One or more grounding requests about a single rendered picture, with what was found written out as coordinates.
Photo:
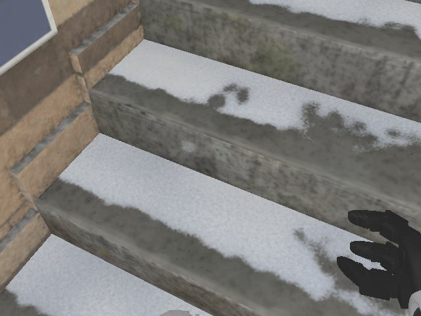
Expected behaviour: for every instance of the robot right hand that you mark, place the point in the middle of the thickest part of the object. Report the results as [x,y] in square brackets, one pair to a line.
[402,277]

